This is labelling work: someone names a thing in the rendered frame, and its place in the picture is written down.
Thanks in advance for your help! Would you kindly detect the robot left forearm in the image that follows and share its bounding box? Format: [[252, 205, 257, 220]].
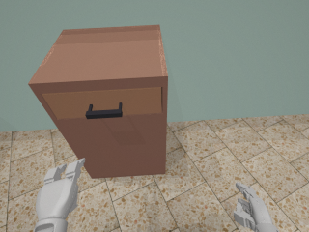
[[34, 217, 68, 232]]

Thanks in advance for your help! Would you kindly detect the robot left hand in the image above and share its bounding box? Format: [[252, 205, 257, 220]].
[[36, 158, 85, 221]]

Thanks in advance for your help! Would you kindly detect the robot right forearm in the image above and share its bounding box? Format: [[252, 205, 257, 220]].
[[254, 222, 280, 232]]

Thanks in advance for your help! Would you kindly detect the cabinet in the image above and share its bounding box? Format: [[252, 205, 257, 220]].
[[28, 24, 168, 179]]

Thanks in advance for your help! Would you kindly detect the robot right hand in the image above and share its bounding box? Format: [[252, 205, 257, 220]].
[[234, 182, 273, 231]]

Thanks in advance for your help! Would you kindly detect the handle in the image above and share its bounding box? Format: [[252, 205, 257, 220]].
[[85, 102, 123, 119]]

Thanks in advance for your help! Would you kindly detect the drawer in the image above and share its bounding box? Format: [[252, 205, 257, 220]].
[[42, 87, 161, 119]]

